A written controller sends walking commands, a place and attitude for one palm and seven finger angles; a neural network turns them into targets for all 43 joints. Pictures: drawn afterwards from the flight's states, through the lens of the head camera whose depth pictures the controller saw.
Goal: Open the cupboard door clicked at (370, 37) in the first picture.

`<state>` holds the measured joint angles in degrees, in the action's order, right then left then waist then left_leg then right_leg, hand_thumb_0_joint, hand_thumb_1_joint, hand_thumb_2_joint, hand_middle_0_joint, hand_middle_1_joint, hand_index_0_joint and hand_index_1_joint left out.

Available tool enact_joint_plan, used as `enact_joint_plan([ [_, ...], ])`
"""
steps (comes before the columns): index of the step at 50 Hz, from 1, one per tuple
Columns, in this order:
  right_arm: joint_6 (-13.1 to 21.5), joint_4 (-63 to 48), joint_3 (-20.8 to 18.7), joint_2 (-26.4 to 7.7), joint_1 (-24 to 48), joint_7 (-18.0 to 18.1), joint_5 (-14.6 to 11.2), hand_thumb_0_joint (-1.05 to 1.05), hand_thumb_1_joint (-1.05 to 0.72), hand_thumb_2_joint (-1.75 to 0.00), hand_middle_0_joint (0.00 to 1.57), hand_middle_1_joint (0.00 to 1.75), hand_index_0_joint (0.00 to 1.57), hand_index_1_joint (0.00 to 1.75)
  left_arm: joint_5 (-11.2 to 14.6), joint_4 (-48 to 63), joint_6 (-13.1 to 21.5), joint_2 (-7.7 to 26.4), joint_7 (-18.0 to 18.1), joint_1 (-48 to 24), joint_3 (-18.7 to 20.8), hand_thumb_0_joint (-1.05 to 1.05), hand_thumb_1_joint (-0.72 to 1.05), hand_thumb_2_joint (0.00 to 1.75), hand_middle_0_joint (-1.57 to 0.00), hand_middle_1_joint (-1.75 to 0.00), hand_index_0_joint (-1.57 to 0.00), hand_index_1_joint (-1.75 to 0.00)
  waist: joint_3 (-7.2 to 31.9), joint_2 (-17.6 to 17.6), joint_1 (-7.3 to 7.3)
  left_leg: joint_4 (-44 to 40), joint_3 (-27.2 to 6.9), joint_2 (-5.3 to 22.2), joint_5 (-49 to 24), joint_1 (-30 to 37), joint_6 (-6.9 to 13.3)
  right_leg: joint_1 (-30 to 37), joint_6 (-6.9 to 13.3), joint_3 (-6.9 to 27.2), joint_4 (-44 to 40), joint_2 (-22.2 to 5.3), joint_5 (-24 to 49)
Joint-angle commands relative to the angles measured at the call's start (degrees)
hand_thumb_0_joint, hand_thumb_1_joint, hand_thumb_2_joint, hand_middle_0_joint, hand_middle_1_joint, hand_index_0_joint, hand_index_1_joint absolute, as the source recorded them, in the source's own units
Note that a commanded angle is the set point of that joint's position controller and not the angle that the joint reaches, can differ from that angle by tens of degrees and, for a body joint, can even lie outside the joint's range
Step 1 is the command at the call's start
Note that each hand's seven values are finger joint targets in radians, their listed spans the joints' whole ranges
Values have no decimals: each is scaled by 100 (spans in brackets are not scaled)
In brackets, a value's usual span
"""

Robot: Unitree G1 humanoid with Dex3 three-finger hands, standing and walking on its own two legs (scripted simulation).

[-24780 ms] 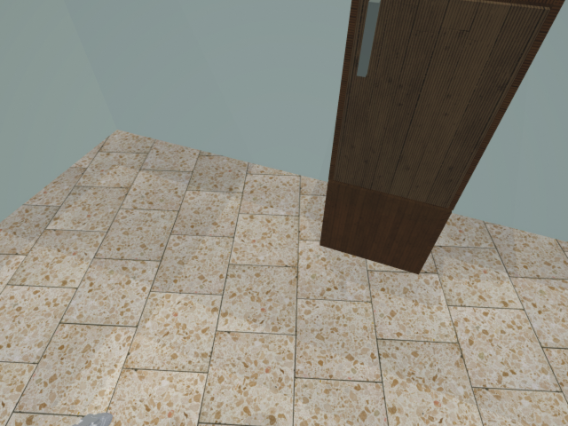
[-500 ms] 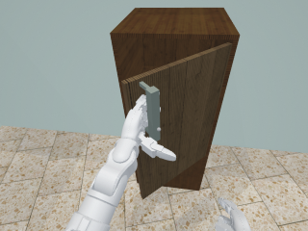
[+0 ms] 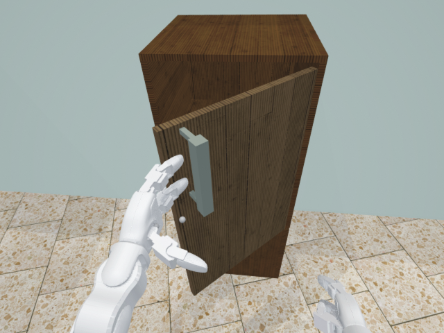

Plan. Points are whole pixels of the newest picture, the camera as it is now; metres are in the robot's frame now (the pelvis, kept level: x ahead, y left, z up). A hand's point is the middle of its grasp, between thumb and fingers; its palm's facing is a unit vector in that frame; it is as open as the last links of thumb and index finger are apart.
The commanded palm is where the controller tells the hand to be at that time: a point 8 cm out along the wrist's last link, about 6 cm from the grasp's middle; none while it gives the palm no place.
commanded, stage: slide the hand sideways off the handle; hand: left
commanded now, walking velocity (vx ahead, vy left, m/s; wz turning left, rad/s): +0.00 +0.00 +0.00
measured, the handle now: (195, 173) +0.35 +0.07 +0.15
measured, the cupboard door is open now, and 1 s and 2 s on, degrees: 43 43 43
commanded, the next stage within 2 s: draw the hand back to the body in 0.38 s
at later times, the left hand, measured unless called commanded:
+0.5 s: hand (144, 240) +0.21 +0.13 +0.15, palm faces -0.04 -1.00 -0.06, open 16.3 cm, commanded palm +0.19 +0.18 +0.15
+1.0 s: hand (106, 249) +0.19 +0.18 +0.15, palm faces +0.00 -0.99 -0.10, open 16.2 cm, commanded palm +0.16 +0.24 +0.16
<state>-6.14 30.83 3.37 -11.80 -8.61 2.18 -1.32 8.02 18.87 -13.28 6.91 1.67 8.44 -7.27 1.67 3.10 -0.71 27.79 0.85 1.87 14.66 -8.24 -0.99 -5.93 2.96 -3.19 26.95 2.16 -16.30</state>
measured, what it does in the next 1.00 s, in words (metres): stands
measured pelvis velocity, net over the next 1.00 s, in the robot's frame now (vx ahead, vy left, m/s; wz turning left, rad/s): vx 0.00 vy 0.01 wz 0.04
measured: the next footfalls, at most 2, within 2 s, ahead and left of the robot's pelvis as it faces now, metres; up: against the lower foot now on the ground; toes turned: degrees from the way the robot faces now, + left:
none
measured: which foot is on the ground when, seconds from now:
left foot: down 0.00-1.00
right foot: down 0.00-1.00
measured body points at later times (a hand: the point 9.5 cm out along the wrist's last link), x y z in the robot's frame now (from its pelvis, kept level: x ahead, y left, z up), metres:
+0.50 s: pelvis +0.01 +0.00 -0.01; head -0.03 -0.03 +0.44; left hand +0.21 +0.19 +0.15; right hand +0.22 -0.20 -0.07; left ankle +0.01 +0.13 -0.74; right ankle -0.01 -0.08 -0.74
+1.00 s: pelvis +0.00 +0.01 +0.00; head -0.04 -0.02 +0.44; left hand +0.19 +0.23 +0.16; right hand +0.20 -0.20 -0.06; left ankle +0.01 +0.13 -0.74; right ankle -0.01 -0.08 -0.74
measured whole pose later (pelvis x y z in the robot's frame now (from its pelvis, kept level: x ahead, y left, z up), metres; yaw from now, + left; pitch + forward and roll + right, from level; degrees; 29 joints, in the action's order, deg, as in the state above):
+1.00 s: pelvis +0.00 +0.01 +0.00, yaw +2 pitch -4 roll +0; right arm 9.2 33.0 3.9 -13.7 -12.2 5.2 -2.6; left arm 15.4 26.8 -9.9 15.1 -11.9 21.3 8.9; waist 2.0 3.8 -2.5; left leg 31.4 -1.1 0.6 16.1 -10.9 -0.3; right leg -7.3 2.1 -5.1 29.5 1.0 -17.9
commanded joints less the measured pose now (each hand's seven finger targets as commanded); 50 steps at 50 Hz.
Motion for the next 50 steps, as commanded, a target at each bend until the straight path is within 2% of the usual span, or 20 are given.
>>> enact_joint_plan([
  [1, 480, -1114, -133, -429, 1043, 29, -36, 0, -90, -90, 20, 30, 20, 30, 50, 1639, 416, 288, -111, -912, 513, 0, -50, 30, -15, -30, -15, -30, 579, -346, -120, -95, -3, -249, -984, 358, 312, -349, -221, 203, -520, -165, 1391],
  [5, 662, -1133, -138, -467, 915, 62, -28, 0, -90, -90, 20, 30, 20, 30, 116, 1893, 454, 459, -291, -482, 693, 0, -50, 30, -15, -30, -15, -30, 683, -541, -131, -37, -42, -249, -1129, 340, 326, -312, -268, 159, -378, -170, 1727],
  [6, 684, -1105, -135, -482, 915, 74, -37, 0, -90, -90, 20, 30, 20, 30, 146, 1795, 436, 539, -330, -329, 789, 0, -50, 30, -15, -30, -15, -30, 555, -464, -145, -17, -42, -246, -1127, 319, 320, -361, -255, 158, -394, -167, 1717],
  [10, 840, -1184, -134, -489, 822, 67, -43, 0, -90, -90, 20, 30, 20, 30, 213, 2227, 521, 540, -536, 89, 810, 0, -50, 30, -15, -30, -15, -30, 688, -525, -154, 19, -64, -248, -1293, 287, 327, -294, -283, 108, -222, -184, 2057],
  [11, 867, -1171, -145, -509, 796, 69, -50, 0, -90, -90, 20, 30, 20, 30, 242, 2209, 527, 653, -587, 317, 939, 0, -50, 30, -15, -30, -15, -30, 663, -326, -188, 33, -63, -241, -1324, 292, 317, -293, -252, 88, -205, -177, 2057],
  [12, 888, -1171, -131, -508, 782, 79, -62, 0, -90, -90, 20, 30, 20, 30, 275, 2230, 525, 642, -659, 366, 917, 0, -50, 30, -15, -30, -15, -30, 547, -370, -150, 32, -64, -234, -1310, 246, 321, -357, -275, 90, -215, -188, 2091],
  [17, 1129, -1124, -136, -561, 716, 170, -76, 0, -90, -90, 20, 30, 20, 30, 442, 2221, 569, 828, -936, 375, 1162, 0, -50, 30, -15, -30, -15, -30, 337, -464, -104, 89, -118, -243, -1064, 154, 329, -561, -305, 115, -313, -189, 1683],
  [21, 1382, -1048, -135, -589, 672, 205, -88, 0, -90, -90, 20, 30, 20, 30, 487, 2247, 674, 687, -995, 122, 947, 0, -50, 30, -15, -30, -15, -30, 276, -262, -42, 151, -170, -257, -934, 172, 318, -715, -278, 90, -317, -194, 1368],
  [24, 1520, -1026, -139, -586, 651, 236, -74, 0, -90, -90, 20, 30, 20, 30, 430, 2243, 709, 658, -951, -51, 859, 0, -50, 30, -15, -30, -15, -30, 387, -323, -55, 115, -224, -275, -824, 167, 326, -734, -276, 83, -294, -200, 1150],
  [25, 1537, -1010, -135, -589, 614, 245, -68, 0, -90, -90, 20, 30, 20, 30, 417, 2150, 702, 807, -930, 52, 1035, 0, -50, 30, -15, -30, -15, -30, 403, -459, -99, 116, -234, -277, -845, 121, 325, -690, -277, 85, -283, -202, 1185],
  [26, 1538, -964, -140, -622, 636, 246, -54, 0, -90, -90, 20, 30, 20, 30, 414, 2059, 694, 1055, -894, 210, 1287, 0, -50, 30, -15, -30, -15, -30, 411, -374, -168, 119, -222, -280, -825, 91, 318, -638, -263, 123, -310, -221, 1153],
  [29, 1522, -1001, -103, -568, 699, 224, -64, 0, -90, -90, 20, 30, 20, 30, 460, 2055, 668, 978, -913, 284, 1380, 0, -50, 30, -15, -30, -15, -30, 428, -403, -216, 62, -198, -276, -951, 26, 309, -500, -262, 101, -260, -227, 1348],
  [31, 1520, -967, -115, -600, 725, 229, -66, 0, -90, -90, 20, 30, 20, 30, 544, 1945, 624, 1230, -919, 499, 1729, 0, -50, 30, -15, -30, -15, -30, 459, -329, -295, 46, -195, -264, -984, 6, 294, -418, -246, 84, -265, -218, 1392],
  [33, 1525, -1000, -102, -583, 729, 235, -91, 0, -90, -90, 20, 30, 20, 30, 613, 2018, 616, 1040, -988, 350, 1581, 0, -50, 30, -15, -30, -15, -30, 406, -367, -220, 22, -175, -258, -945, 25, 294, -469, -274, 66, -294, -208, 1346],
  [37, 1665, -988, -125, -634, 706, 256, -123, 0, -90, -90, 20, 30, 20, 30, 690, 2193, 678, 1160, -1121, 325, 1671, 0, -50, 30, -15, -30, -15, -30, 402, -163, -195, -5, -192, -251, -832, 93, 286, -562, -258, 35, -345, -184, 1091],
  [38, 1697, -976, -120, -645, 672, 264, -125, 0, -90, -90, 20, 30, 20, 30, 710, 2164, 684, 1107, -1157, 345, 1606, 0, -50, 30, -15, -30, -15, -30, 360, -269, -170, -4, -211, -255, -785, 71, 288, -595, -267, 17, -350, -171, 1026],
  [41, 1796, -888, -151, -716, 628, 292, -121, 0, -90, -90, 20, 30, 20, 30, 751, 2025, 683, 1372, -1227, 505, 1892, 0, -50, 30, -15, -30, -15, -30, 283, -277, -201, 16, -239, -244, -769, 44, 299, -637, -262, 43, -393, -167, 1006],
  [44, 1837, -880, -149, -711, 626, 322, -139, 0, -90, -90, 20, 30, 20, 30, 789, 2025, 686, 1415, -1296, 413, 1985, 0, -50, 30, -15, -30, -15, -30, 276, -267, -190, -20, -238, -256, -703, 18, 295, -653, -276, 46, -414, -171, 877],
  [49, 1939, -828, -140, -734, 628, 345, -159, 0, -90, -90, 20, 30, 20, 30, 887, 1984, 739, 1523, -1373, 339, 2168, 0, -32, 37, -16, -30, -16, -30, 203, -152, -191, -71, -279, -264, -560, 13, 282, -691, -259, 19, -474, -161, 633],
  [50, 1932, -830, -136, -578, 684, 391, 5, 0, -90, -90, 20, 30, 20, 30, 41, 2556, 1306, 1903, -526, 128, 2056, 0, -29, 39, -16, -30, -16, -30, -217, -156, -263, -192, -311, -261, -427, -185, 268, -772, -250, 199, -727, -223, 409],
])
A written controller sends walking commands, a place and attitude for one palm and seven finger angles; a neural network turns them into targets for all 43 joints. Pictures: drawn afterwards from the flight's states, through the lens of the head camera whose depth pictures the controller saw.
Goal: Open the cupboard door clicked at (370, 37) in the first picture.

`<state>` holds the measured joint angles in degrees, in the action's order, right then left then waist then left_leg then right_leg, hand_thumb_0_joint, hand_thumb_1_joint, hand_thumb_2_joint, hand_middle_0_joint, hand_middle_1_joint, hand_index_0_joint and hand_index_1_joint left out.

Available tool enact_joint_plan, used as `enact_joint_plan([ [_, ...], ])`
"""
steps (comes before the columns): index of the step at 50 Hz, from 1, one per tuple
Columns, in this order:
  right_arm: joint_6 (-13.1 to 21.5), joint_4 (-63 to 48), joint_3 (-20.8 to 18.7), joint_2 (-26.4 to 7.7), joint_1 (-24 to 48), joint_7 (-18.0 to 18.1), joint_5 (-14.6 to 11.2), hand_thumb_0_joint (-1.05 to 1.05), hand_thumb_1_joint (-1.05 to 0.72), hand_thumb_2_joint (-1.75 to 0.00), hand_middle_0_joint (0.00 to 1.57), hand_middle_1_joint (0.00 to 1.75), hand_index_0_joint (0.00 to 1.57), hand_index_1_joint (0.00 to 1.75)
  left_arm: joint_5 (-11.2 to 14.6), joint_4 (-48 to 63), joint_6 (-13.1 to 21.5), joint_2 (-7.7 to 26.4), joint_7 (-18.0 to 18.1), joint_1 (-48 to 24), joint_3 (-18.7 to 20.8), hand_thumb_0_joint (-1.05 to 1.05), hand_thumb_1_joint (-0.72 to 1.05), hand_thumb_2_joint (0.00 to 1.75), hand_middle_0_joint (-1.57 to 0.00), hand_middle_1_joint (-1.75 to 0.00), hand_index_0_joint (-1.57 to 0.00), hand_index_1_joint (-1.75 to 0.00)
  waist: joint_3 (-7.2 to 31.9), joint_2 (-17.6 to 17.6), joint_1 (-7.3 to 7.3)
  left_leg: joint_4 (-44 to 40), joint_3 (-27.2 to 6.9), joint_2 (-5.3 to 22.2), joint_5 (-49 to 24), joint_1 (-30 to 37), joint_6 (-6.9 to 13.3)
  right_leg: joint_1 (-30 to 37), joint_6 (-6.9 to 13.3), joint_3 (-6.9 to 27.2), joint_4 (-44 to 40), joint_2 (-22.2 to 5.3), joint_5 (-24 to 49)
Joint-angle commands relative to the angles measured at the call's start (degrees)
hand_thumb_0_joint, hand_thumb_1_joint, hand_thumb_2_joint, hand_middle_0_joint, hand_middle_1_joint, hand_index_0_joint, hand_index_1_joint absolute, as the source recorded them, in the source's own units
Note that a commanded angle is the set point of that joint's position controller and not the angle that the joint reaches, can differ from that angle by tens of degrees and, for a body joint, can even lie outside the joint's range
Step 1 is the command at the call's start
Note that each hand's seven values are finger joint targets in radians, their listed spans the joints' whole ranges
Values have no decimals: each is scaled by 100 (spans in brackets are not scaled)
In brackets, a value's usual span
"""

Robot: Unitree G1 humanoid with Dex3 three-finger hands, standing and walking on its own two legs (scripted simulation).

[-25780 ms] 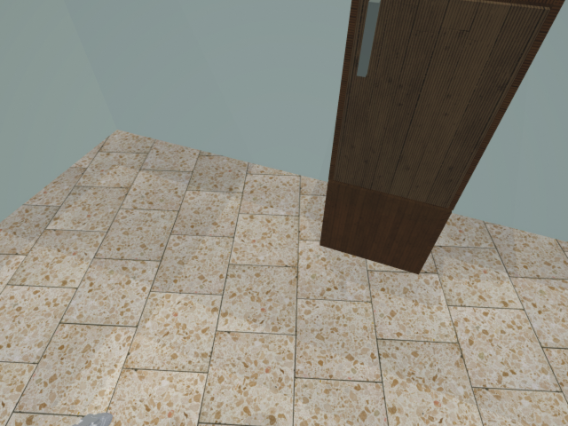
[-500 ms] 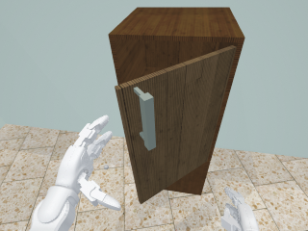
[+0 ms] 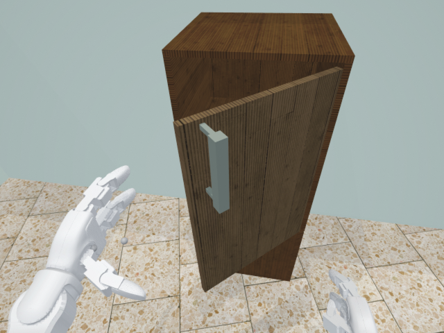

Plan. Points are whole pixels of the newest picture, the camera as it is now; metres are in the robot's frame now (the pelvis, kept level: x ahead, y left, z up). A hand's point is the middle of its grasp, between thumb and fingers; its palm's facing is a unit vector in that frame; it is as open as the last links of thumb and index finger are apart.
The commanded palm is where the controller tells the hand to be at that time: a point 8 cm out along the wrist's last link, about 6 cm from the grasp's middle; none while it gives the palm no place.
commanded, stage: draw the hand back to the body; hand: left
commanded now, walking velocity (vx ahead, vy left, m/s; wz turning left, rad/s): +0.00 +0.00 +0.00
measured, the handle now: (213, 169) +0.35 +0.05 +0.16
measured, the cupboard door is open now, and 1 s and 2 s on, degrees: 43 43 43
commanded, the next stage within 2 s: step back with the hand held close in 1.06 s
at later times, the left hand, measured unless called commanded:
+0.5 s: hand (77, 228) +0.21 +0.24 +0.16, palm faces +0.35 -0.86 -0.38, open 11.3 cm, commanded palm +0.17 +0.29 +0.17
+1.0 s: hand (63, 222) +0.22 +0.27 +0.16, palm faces +0.41 -0.82 -0.40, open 7.5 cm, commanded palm +0.17 +0.31 +0.17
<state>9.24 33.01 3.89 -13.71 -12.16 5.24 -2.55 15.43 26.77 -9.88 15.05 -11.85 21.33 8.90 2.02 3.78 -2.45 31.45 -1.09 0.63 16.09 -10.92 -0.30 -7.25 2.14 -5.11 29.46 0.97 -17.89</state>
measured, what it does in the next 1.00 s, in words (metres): stands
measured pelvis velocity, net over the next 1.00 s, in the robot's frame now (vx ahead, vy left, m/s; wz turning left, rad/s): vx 0.02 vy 0.01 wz -0.03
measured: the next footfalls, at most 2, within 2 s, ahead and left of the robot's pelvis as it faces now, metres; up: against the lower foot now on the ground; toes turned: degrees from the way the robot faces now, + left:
none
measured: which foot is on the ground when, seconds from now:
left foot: down 0.00-1.00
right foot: down 0.00-1.00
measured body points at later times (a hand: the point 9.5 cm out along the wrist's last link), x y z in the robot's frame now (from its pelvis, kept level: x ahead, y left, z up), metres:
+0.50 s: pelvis +0.01 +0.01 +0.01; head -0.01 -0.01 +0.46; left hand +0.19 +0.28 +0.18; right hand +0.18 -0.21 -0.08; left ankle +0.01 +0.12 -0.73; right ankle -0.01 -0.09 -0.73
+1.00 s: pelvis +0.02 +0.01 +0.01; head +0.01 -0.01 +0.46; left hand +0.20 +0.31 +0.18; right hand +0.21 -0.21 -0.08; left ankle +0.01 +0.12 -0.73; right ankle -0.01 -0.09 -0.73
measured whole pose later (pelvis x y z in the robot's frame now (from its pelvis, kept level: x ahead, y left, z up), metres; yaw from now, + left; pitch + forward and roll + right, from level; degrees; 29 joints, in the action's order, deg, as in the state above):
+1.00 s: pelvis +0.02 +0.01 +0.01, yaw -2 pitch -4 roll +0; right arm 4.4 36.9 0.8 -12.6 -10.3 4.4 0.0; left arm 3.2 20.7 4.7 19.4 6.8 26.1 17.7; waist -1.5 3.3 -3.6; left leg 23.1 0.9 0.1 14.0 -5.0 0.6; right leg -1.6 1.0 -3.0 20.4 0.6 -14.7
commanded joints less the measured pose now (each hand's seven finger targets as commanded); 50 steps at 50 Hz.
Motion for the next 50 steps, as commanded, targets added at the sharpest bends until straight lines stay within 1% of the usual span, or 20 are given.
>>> enact_joint_plan([
  [1, 402, -904, -206, -391, 947, 106, 189, 0, -90, -90, 20, 30, 20, 30, -808, 1262, 1120, 1017, 1212, -671, 576, 0, -26, 40, -16, -30, -16, -30, -602, -428, -53, -545, -80, -104, -357, 38, 159, -845, -139, 430, -1187, -158, 230],
  [2, 334, -877, -219, -389, 935, 82, 217, 0, -90, -90, 20, 30, 20, 30, -921, 1179, 1233, 697, 1366, -426, 306, 0, -22, 42, -16, -30, -16, -30, -475, -373, -26, -617, -74, -92, -353, 170, 166, -745, -140, 427, -1180, -167, 170],
  [3, 289, -857, -230, -377, 916, 56, 225, 0, -90, -90, 20, 30, 20, 30, -981, 1082, 1335, 629, 1474, -236, 229, 0, -18, 43, -16, -30, -16, -30, -434, -299, -16, -664, -40, -73, -360, 233, 175, -681, -147, 428, -1185, -185, 188],
  [5, 230, -818, -278, -394, 869, 20, 249, 0, -90, -90, 20, 30, 20, 30, -1100, 1227, 1547, 741, 1645, -161, 311, 0, -12, 47, -16, -30, -16, -30, -85, -23, -27, -734, 16, -75, -581, 415, 177, -388, -121, 431, -1134, -195, 478],
  [10, 149, -707, -347, -424, 897, 20, 274, 0, -90, -90, 20, 30, 20, 30, -1242, 1138, 1819, 930, 1866, -152, 503, 0, 6, 54, -17, -30, -17, -30, 108, -228, -22, -890, 30, -31, -860, 648, 197, -140, -127, 393, -1174, -184, 771],
  [16, 78, -579, -404, -462, 939, 31, 260, 0, -90, -90, 20, 30, 20, 30, -1284, 947, 1945, 1171, 1955, -128, 849, 0, 27, 63, -18, -30, -18, -30, 74, -134, -69, -994, 18, -12, -1144, 738, 173, 52, -101, 368, -1192, -174, 1017],
  [18, 34, -569, -404, -442, 955, 19, 253, 0, -90, -90, 20, 30, 20, 30, -1259, 856, 1941, 1067, 1946, -27, 829, 0, 34, 66, -18, -30, -18, -30, 16, -79, -68, -1045, 23, 2, -1202, 750, 163, 57, -107, 362, -1176, -162, 1085],
  [21, -12, -538, -435, -487, 936, 9, 251, 0, -90, -90, 20, 30, 20, 30, -1251, 718, 1951, 1286, 1966, 40, 1099, 0, 44, 70, -18, -30, -18, -30, -17, -180, -107, -1058, 12, 10, -1320, 725, 153, 138, -95, 353, -1182, -145, 1212],
  [22, -35, -550, -440, -460, 953, 9, 245, 0, -90, -90, 20, 30, 20, 30, -1231, 684, 1947, 1201, 1953, 62, 1084, 0, 48, 72, -19, -30, -19, -30, -66, -231, -93, -1069, 29, 14, -1340, 716, 154, 113, -109, 354, -1180, -143, 1243],
  [26, -103, -535, -477, -494, 920, -7, 233, 0, -90, -90, 20, 30, 20, 30, -1219, 571, 1943, 1393, 1954, 135, 1366, 0, 62, 78, -19, -30, -19, -30, 5, -196, -133, -1053, 44, 31, -1565, 744, 143, 212, -92, 363, -1164, -121, 1461],
  [29, -132, -556, -478, -481, 905, -17, 224, 0, -90, -90, 20, 30, 20, 30, -1197, 653, 1926, 1403, 1956, 69, 1439, 0, 73, 82, -19, -30, -19, -30, 64, 47, -123, -1061, 44, 29, -1708, 784, 124, 244, -95, 353, -1127, -121, 1568],
  [30, -142, -540, -489, -478, 884, -16, 225, 0, -90, -90, 20, 30, 20, 30, -1191, 575, 1914, 1443, 1966, 97, 1508, 0, 76, 84, -19, -30, -19, -30, 93, -115, -120, -1053, 44, 33, -1749, 804, 130, 253, -101, 347, -1133, -113, 1617],
  [34, -195, -529, -512, -504, 873, -15, 212, 0, -90, -90, 20, 30, 20, 30, -1163, 490, 1878, 1550, 1973, 24, 1694, 0, 90, 90, -20, -30, -20, -30, 90, -61, -120, -1046, 55, 42, -1931, 818, 123, 300, -100, 348, -1139, -107, 1775],
  [37, -178, -537, -515, -537, 895, -34, 221, 0, -90, -90, 20, 30, 20, 30, -1189, 582, 1855, 1381, 1951, -118, 1444, 0, 90, 90, -20, -30, -20, -30, 70, 121, -68, -1044, 57, 42, -1962, 893, 119, 240, -110, 352, -1154, -115, 1777],
  [39, -175, -545, -515, -546, 874, -47, 219, 0, -90, -90, 20, 30, 20, 30, -1195, 577, 1834, 1376, 1964, -99, 1418, 0, 90, 90, -20, -30, -20, -30, 61, 41, -75, -1067, 29, 40, -1924, 882, 121, 233, -106, 343, -1161, -94, 1703],
  [41, -166, -519, -534, -572, 871, -26, 233, 0, -90, -90, 20, 30, 20, 30, -1204, 516, 1833, 1561, 1989, -107, 1575, 0, 90, 90, -20, -30, -20, -30, 106, -94, -101, -1047, 60, 37, -1884, 883, 132, 273, -108, 339, -1172, -104, 1741],
  [42, -181, -531, -520, -551, 884, -30, 237, 0, -90, -90, 20, 30, 20, 30, -1190, 550, 1831, 1453, 1978, -100, 1508, 0, 90, 90, -20, -30, -20, -30, 114, -104, -93, -1066, 52, 26, -1866, 863, 130, 290, -113, 342, -1174, -105, 1730],
  [46, -193, -531, -517, -550, 886, -44, 228, 0, -90, -90, 20, 30, 20, 30, -1207, 592, 1833, 1599, 1982, -57, 1638, 0, 90, 90, -20, -30, -20, -30, 155, 42, -126, -1017, 62, 18, -2018, 865, 119, 362, -93, 360, -1163, -109, 1900],
  [49, -198, -541, -502, -509, 890, -63, 228, 0, -90, -90, 20, 30, 20, 30, -1199, 621, 1825, 1514, 1978, 30, 1601, 0, 90, 90, -20, -30, -20, -30, 183, 129, -126, -1036, 42, 25, -2067, 863, 103, 363, -94, 342, -1138, -102, 1877],
  [50, -195, -549, -501, -501, 879, -72, 229, 0, -90, -90, 20, 30, 20, 30, -1191, 629, 1824, 1499, 1973, 37, 1591, 0, 90, 90, -20, -30, -20, -30, 156, 31, -118, -1043, 43, 25, -2058, 848, 102, 361, -99, 336, -1143, -98, 1887],
])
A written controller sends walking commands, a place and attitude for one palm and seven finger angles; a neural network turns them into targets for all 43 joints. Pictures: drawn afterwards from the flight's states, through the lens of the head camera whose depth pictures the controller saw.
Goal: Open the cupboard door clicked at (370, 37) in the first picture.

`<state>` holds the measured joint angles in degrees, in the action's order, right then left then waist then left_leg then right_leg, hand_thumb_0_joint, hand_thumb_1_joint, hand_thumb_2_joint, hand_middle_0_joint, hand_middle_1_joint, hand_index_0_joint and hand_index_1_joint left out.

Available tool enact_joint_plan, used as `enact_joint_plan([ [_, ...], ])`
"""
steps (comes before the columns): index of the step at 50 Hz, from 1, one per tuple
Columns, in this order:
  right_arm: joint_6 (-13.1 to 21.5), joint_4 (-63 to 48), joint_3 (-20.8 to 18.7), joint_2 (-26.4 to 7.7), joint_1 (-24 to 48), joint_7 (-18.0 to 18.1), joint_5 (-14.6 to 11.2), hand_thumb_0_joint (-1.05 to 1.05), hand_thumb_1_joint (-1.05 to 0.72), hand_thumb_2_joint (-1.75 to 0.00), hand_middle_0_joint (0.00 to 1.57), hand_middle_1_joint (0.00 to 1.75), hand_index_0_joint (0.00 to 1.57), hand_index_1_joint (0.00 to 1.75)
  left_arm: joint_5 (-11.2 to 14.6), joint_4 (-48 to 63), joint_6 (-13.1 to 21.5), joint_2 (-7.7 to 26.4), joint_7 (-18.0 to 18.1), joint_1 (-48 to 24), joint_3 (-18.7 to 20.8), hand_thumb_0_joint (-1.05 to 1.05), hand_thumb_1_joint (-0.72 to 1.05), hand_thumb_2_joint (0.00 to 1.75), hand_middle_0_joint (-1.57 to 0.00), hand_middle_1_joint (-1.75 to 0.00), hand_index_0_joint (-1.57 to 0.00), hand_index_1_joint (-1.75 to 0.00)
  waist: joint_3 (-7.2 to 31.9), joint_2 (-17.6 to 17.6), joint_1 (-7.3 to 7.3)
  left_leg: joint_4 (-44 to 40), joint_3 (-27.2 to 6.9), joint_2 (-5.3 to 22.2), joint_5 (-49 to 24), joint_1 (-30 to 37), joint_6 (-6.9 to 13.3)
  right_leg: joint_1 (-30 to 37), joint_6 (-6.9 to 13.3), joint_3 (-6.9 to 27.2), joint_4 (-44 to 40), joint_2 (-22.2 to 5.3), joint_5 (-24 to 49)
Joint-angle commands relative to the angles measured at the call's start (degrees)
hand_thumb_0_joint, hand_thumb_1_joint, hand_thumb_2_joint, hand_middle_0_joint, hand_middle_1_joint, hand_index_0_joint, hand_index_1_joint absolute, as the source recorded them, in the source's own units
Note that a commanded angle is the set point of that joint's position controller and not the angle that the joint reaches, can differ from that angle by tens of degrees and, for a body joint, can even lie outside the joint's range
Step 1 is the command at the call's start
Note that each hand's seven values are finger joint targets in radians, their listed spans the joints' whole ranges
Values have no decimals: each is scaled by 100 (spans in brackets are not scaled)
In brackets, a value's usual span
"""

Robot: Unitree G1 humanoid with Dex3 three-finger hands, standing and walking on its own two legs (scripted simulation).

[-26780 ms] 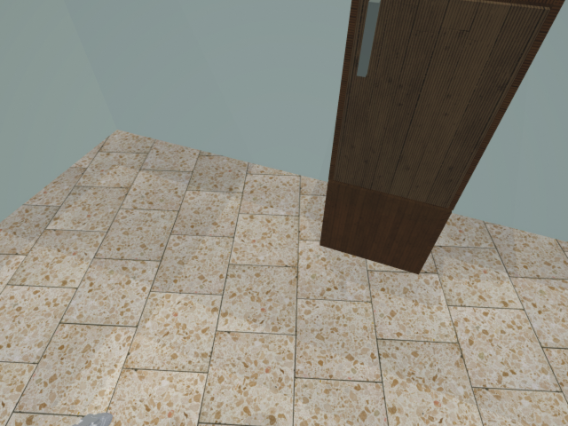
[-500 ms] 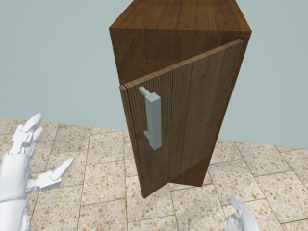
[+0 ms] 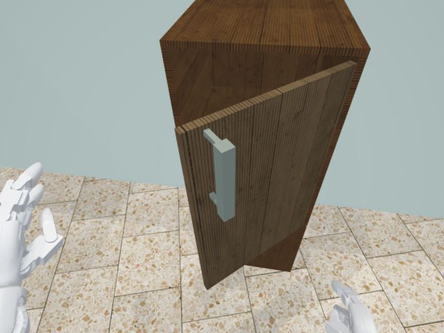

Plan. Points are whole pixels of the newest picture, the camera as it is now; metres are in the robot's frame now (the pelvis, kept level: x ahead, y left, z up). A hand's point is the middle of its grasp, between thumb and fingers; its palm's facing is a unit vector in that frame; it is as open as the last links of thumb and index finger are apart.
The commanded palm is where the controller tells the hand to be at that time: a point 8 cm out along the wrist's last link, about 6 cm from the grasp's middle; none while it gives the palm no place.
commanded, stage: draw the hand back to the body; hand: left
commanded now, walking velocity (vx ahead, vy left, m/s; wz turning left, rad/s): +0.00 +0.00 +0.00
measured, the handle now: (218, 177) +0.33 +0.05 +0.15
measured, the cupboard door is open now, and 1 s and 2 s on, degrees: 43 43 43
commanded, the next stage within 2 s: step back with the hand held close in 0.06 s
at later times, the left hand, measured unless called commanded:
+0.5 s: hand (51, 261) +0.16 +0.26 +0.14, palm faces +0.33 -0.79 -0.51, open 7.4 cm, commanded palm +0.11 +0.30 +0.17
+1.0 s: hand out of the picture +0.08 +0.29 +0.16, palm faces +0.45 -0.75 -0.48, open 7.4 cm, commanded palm +0.02 +0.33 +0.17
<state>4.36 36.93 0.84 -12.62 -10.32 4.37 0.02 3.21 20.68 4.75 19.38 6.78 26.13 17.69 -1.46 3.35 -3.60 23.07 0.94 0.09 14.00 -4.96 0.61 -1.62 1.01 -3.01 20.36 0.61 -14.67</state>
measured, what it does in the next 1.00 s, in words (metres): walks backwards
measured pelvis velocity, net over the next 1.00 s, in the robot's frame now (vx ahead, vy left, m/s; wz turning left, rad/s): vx -0.11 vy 0.02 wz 0.04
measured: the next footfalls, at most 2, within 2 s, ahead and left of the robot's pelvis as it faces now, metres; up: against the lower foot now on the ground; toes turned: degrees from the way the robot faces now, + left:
right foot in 1.06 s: -0.10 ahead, -0.10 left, +0.00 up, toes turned +4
left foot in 1.30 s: -0.06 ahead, +0.12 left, +0.00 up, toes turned +0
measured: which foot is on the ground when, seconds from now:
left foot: down 0.00-1.00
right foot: down 0.00-0.90, up 0.92-1.00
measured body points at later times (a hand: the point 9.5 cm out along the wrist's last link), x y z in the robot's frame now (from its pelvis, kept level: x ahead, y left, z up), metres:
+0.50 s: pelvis -0.03 +0.01 +0.00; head -0.01 -0.01 +0.44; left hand +0.14 +0.30 +0.16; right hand +0.14 -0.24 -0.10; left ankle -0.01 +0.11 -0.74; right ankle -0.03 -0.11 -0.74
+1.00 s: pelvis -0.11 +0.02 -0.02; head -0.10 +0.04 +0.43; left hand +0.05 +0.33 +0.18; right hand +0.04 -0.21 -0.10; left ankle -0.01 +0.11 -0.74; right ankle -0.09 -0.10 -0.74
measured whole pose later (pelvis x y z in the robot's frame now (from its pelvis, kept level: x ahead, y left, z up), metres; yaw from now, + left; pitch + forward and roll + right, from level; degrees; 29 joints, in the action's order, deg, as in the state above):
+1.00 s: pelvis -0.11 +0.02 -0.02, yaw +2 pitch -1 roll -3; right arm 4.8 33.9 0.5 -11.0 -14.8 5.4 0.5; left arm 0.9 30.8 10.9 24.8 9.6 31.4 24.4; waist -1.3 0.8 1.0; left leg 32.3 -1.1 -0.8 7.9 -24.1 2.9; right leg -17.8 0.0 -0.3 36.3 2.7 -18.8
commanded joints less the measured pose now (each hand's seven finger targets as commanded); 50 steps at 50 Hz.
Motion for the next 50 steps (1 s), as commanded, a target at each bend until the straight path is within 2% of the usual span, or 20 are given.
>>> enact_joint_plan([
  [1, 285, -924, -205, -637, 709, 22, -35, 0, -90, -90, 20, 30, 20, 30, 25, 1172, 352, 1125, 111, -453, 752, 0, 90, 90, -20, -30, -20, -30, 471, 58, -7, -193, -158, 85, -1838, 246, 12, -209, 20, 130, -252, -61, 1572],
  [8, 271, -927, -211, -617, 727, 26, -28, 0, -90, -90, 20, 30, 20, 30, 42, 1104, 364, 1044, 93, -461, 700, 0, 90, 90, -20, -30, -20, -30, 410, -56, 10, -215, -118, 67, -1614, 215, 45, -267, -9, 148, -306, -70, 1453],
  [9, 318, -1017, -201, -623, 765, 19, -44, 0, -90, -90, 20, 30, 20, 30, 53, 1796, 441, 1228, 107, -823, 760, 0, 90, 90, -20, -30, -20, -30, 675, 112, -10, -165, -148, 52, -1699, 305, 49, -164, -5, 181, -278, -78, 1548],
  [10, 202, -1137, -210, -764, 641, 11, -108, 0, -90, -90, 20, 30, 20, 30, 80, 1924, 651, 1975, 129, -983, 1524, 0, 90, 90, -20, -30, -20, -30, 48, 108, 223, 52, -306, 170, -1490, -113, 176, -824, -31, 568, -509, -330, 1776],
  [11, 122, -1031, -195, -700, 649, 20, -93, 0, -90, -90, 20, 30, 20, 30, 48, 1618, 716, 1977, 108, -788, 1569, 0, 90, 90, -20, -30, -20, -30, 50, 4, 192, 90, -399, 164, -1327, -219, 158, -788, 4, 544, -482, -470, 1844],
  [12, 54, -1028, -225, -677, 652, 13, -80, 0, -90, -90, 20, 30, 20, 30, 66, 1205, 675, 1374, 30, -79, 1141, 0, 90, 90, -20, -30, -20, -30, 151, -248, 239, 169, -383, 183, -1422, -176, 161, -839, -22, 524, -432, -500, 1874],
  [14, -52, -1144, -291, -726, 592, -12, -91, 0, -90, -90, 20, 30, 20, 30, 60, 1163, 603, 1049, -32, 488, 866, 0, 90, 90, -20, -30, -20, -30, 533, -167, 255, 267, -321, 270, -1889, -61, 168, -814, -86, 447, -224, -501, 2091],
  [16, -133, -1171, -333, -779, 591, 24, -109, 0, -90, -90, 20, 30, 20, 30, 55, 1279, 575, 1127, -2, 577, 889, 0, 90, 90, -20, -30, -20, -30, 738, -16, 263, 259, -325, 349, -2243, -41, 148, -781, -109, 375, -70, -497, 2192],
  [20, -244, -1292, -389, -717, 548, 80, -151, 0, -90, -90, 20, 30, 20, 30, 48, 1478, 522, 1348, 89, 550, 1068, 0, 90, 90, -20, -30, -20, -30, 953, -499, 293, 407, -316, 418, -2251, -201, 133, -816, -146, 453, 130, -519, 2407],
  [21, -261, -1247, -398, -740, 567, 115, -156, 0, -90, -90, 20, 30, 20, 30, 36, 1649, 552, 1543, 130, 423, 1179, 0, 90, 90, -20, -30, -20, -30, 992, -390, 296, 414, -341, 407, -2238, -242, 121, -771, -114, 446, 173, -570, 2435],
  [22, -255, -1314, -403, -708, 517, 126, -170, 0, -90, -90, 20, 30, 20, 30, 44, 1731, 547, 1492, 151, 476, 1161, 0, 90, 90, -20, -30, -20, -30, 1054, -408, 299, 435, -359, 432, -2197, -278, 119, -770, -109, 482, 257, -573, 2384],
  [26, -210, -1344, -402, -738, 541, 170, -153, 0, -90, -90, 20, 30, 20, 30, 23, 2078, 598, 1639, 246, 460, 1268, 0, 90, 90, -20, -30, -20, -30, 954, 22, 281, 357, -507, 490, -1803, -646, 132, -870, -63, 557, 354, -554, 1790],
  [30, -136, -1389, -388, -723, 461, 154, -133, 0, -90, -90, 20, 30, 20, 30, 3, 2043, 651, 1510, 290, 653, 1281, 0, 90, 90, -20, -30, -20, -30, 828, -18, 295, 198, -671, 597, -956, -1235, 184, -915, -72, 624, 457, -448, 934],
  [31, -118, -1358, -404, -749, 469, 167, -123, 0, -90, -90, 20, 30, 20, 30, 0, 2081, 673, 1561, 303, 693, 1328, 0, 90, 90, -20, -30, -20, -30, 813, 132, 299, 129, -727, 618, -772, -1341, 192, -870, -55, 624, 449, -454, 830],
  [36, -6, -1315, -395, -768, 363, 141, -88, 0, -90, -90, 20, 30, 20, 30, -65, 2000, 779, 1493, 357, 640, 1316, 0, 90, 90, -20, -30, -20, -30, 444, 17, 376, 179, -787, 527, 878, -1870, 189, -1345, 59, 873, 153, -563, -475],
  [39, 91, -1297, -368, -798, 282, 146, -55, 0, -90, -90, 20, 30, 20, 30, -128, 2075, 866, 1393, 406, 453, 1215, 0, 90, 90, -20, -30, -20, -30, 286, -38, 423, 371, -824, 496, 1352, -1878, 164, -1833, 105, 909, 14, -604, -1299],
  [41, 151, -1240, -353, -813, 291, 188, -26, 0, -90, -90, 20, 30, 20, 30, -161, 2135, 914, 1529, 463, 390, 1319, 0, 90, 90, -20, -30, -20, -30, 248, 92, 417, 180, -976, 573, 1546, -1940, 178, -1880, 90, 784, 123, -512, -1476],
  [45, 319, -1319, -326, -826, 299, 188, 14, 0, -90, -90, 20, 30, 20, 30, -217, 2293, 982, 1402, 444, 302, 1363, 0, 90, 90, -20, -30, -20, -30, 484, 959, 336, -1222, -1751, 1197, 2230, -3270, 467, -231, -134, 290, 1829, 181, -431],
  [46, 337, -1290, -340, -793, 316, 199, 25, 0, -90, -90, 20, 30, 20, 30, -213, 2286, 998, 1543, 440, 311, 1441, 0, 90, 90, -20, -30, -20, -30, 545, 1061, 300, -1316, -1835, 1273, 2104, -3156, 504, -227, -133, 312, 2019, 212, -357],
  [50, 437, -1198, -339, -708, 295, 70, 55, 0, -90, -90, 20, 30, 20, 30, -168, 2245, 1010, 1403, 360, 490, 1347, 0, 90, 90, -20, -30, -20, -30, 430, 698, 329, -985, -1615, 1172, 1586, -2994, 516, -378, -5, 487, 1538, 212, -569],
])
